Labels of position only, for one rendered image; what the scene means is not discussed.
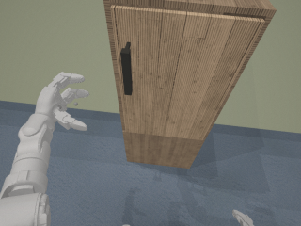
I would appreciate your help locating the left robot hand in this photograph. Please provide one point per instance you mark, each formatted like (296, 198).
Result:
(50, 99)

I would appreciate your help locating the cupboard door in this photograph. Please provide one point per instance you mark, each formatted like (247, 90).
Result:
(183, 65)

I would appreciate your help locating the robot left forearm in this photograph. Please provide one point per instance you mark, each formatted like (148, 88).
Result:
(28, 174)

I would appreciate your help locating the handle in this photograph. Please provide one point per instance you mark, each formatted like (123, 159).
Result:
(126, 66)

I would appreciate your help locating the robot left upper arm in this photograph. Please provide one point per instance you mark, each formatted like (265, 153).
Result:
(25, 210)

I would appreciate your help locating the right robot hand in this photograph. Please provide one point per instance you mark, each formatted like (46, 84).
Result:
(244, 220)

